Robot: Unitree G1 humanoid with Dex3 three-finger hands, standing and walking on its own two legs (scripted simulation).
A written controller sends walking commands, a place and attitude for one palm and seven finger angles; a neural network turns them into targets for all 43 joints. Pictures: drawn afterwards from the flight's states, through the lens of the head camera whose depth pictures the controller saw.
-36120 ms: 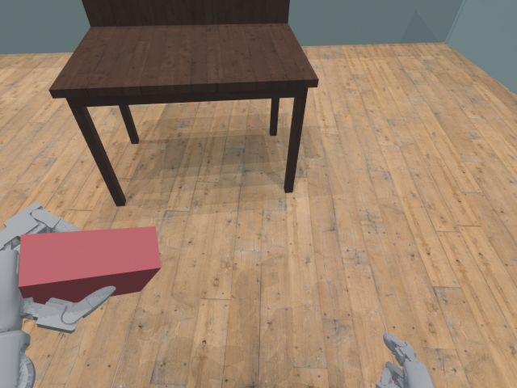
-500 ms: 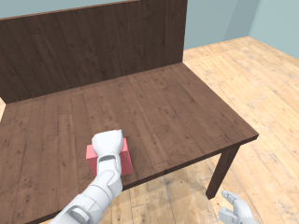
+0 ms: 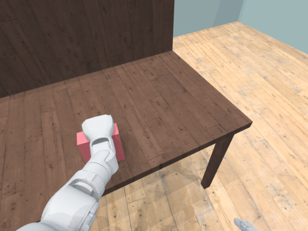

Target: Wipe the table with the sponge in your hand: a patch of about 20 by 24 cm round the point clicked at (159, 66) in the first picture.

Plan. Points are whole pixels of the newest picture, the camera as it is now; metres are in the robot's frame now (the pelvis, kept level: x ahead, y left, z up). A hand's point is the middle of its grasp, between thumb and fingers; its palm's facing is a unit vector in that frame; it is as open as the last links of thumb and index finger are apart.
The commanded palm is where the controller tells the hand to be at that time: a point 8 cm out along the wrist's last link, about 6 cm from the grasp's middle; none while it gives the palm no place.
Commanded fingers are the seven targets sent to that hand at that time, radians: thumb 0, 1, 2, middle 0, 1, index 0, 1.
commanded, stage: wipe forward along the third lane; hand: left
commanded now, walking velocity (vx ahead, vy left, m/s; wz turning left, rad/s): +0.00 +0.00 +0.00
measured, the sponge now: (104, 151) +0.37 +0.19 -0.04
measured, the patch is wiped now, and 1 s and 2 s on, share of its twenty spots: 0.90 1.00 1.00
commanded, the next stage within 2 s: wipe back along the third lane in 1.06 s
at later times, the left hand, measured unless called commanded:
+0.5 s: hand (99, 125) +0.43 +0.21 +0.01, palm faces -0.10 -0.01 -1.00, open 9.3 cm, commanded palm +0.42 +0.20 +0.04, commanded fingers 0.00 0.10 1.30 -1.20 -1.60 -1.20 -1.60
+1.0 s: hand (96, 117) +0.47 +0.23 +0.01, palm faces -0.09 -0.01 -1.00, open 9.3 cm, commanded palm +0.46 +0.22 +0.04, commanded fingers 0.00 0.10 1.30 -1.20 -1.60 -1.20 -1.60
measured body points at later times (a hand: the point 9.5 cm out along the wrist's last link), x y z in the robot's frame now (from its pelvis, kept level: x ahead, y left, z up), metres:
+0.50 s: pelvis +0.00 +0.01 -0.01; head +0.05 +0.01 +0.44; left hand +0.43 +0.20 +0.06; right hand +0.10 -0.24 -0.14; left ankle +0.04 +0.13 -0.72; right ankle +0.03 -0.07 -0.72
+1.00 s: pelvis +0.01 +0.04 -0.01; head +0.08 +0.04 +0.43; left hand +0.47 +0.22 +0.06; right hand +0.08 -0.23 -0.14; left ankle +0.04 +0.13 -0.72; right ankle +0.03 -0.07 -0.72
